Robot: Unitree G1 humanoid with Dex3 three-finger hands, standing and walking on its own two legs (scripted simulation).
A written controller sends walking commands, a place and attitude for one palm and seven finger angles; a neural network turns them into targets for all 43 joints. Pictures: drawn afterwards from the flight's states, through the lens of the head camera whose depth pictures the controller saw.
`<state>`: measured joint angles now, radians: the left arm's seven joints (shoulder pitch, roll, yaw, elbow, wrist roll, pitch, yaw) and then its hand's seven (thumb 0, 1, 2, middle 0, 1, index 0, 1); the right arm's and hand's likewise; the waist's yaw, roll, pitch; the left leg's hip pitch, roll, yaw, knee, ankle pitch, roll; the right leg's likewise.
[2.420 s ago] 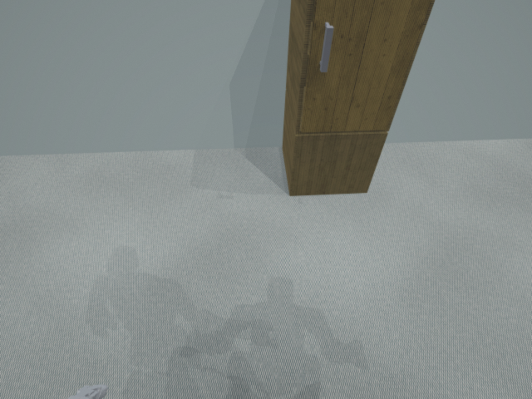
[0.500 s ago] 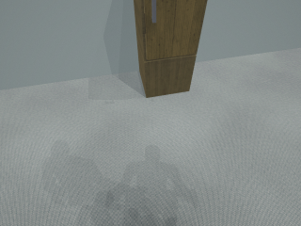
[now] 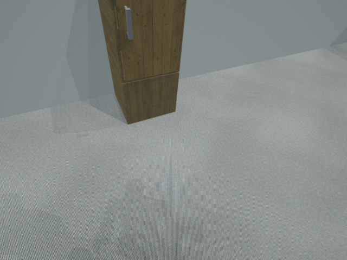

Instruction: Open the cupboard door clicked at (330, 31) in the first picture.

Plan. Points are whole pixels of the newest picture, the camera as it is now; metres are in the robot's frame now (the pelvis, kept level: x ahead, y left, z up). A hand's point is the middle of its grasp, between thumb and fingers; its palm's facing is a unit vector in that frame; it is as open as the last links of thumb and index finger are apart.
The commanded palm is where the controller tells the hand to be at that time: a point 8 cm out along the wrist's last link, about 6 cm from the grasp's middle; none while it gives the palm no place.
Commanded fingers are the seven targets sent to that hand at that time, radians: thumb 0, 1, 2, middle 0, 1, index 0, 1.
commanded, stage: walk to a spot facing it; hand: left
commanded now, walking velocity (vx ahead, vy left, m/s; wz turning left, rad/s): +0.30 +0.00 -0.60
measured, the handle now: (128, 22) +1.16 +0.32 +0.02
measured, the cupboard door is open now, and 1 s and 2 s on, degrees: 0 0 0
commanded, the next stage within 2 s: turn to face it in 1.20 s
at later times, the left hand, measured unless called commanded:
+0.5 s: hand (163, 192) +0.36 +0.05 -0.18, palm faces -0.37 -0.92 -0.16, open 7.4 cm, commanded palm none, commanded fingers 0.00 0.90 0.90 -0.20 -0.30 -0.20 -0.30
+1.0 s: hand (160, 158) +0.48 +0.08 -0.17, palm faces -0.41 -0.90 -0.16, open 7.4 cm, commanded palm none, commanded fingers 0.00 0.90 0.90 -0.20 -0.30 -0.20 -0.30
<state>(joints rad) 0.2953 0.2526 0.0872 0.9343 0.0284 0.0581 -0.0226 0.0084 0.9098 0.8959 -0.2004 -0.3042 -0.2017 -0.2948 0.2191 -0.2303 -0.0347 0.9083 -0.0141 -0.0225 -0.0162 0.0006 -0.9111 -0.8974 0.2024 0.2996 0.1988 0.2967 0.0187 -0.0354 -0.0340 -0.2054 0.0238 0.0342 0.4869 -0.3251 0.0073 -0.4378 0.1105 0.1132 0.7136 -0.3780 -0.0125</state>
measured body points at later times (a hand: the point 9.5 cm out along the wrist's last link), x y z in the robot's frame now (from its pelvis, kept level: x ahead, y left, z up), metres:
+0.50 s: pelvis +0.16 -0.07 -0.02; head +0.22 -0.07 +0.42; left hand +0.38 +0.10 -0.17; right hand -0.01 -0.25 -0.16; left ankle +0.05 +0.10 -0.63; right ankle +0.21 -0.17 -0.74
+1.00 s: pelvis +0.38 -0.09 +0.01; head +0.40 -0.07 +0.46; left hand +0.51 +0.12 -0.16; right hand +0.31 -0.32 -0.12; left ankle +0.41 +0.00 -0.74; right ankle +0.29 -0.19 -0.63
